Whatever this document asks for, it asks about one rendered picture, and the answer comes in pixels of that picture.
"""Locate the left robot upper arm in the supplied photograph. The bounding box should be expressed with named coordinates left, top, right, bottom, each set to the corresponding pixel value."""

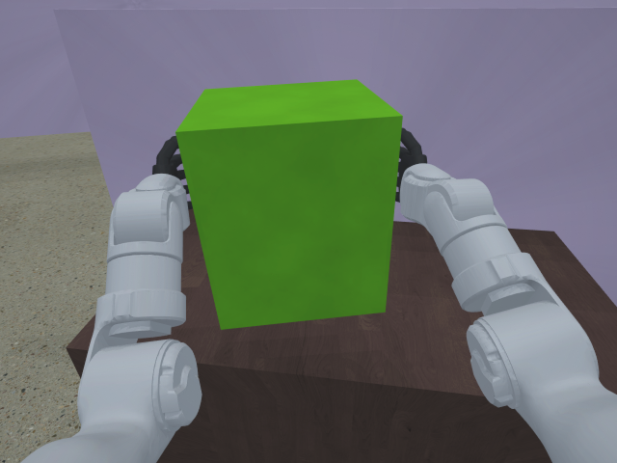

left=20, top=339, right=201, bottom=463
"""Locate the robot left forearm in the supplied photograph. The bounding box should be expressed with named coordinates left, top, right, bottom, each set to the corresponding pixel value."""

left=77, top=174, right=190, bottom=423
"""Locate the carton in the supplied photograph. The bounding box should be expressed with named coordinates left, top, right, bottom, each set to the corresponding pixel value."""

left=175, top=79, right=403, bottom=330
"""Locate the pedestal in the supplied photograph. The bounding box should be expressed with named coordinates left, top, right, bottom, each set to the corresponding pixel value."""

left=66, top=208, right=617, bottom=463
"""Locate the left robot hand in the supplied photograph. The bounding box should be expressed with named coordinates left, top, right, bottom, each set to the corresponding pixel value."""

left=152, top=136, right=193, bottom=209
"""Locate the right robot hand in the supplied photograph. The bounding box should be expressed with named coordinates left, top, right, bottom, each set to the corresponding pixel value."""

left=395, top=128, right=427, bottom=203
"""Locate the robot right forearm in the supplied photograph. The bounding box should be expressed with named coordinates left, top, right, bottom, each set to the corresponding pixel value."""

left=400, top=163, right=599, bottom=378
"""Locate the right robot upper arm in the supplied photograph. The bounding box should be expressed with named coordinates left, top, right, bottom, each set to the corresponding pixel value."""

left=467, top=300, right=617, bottom=463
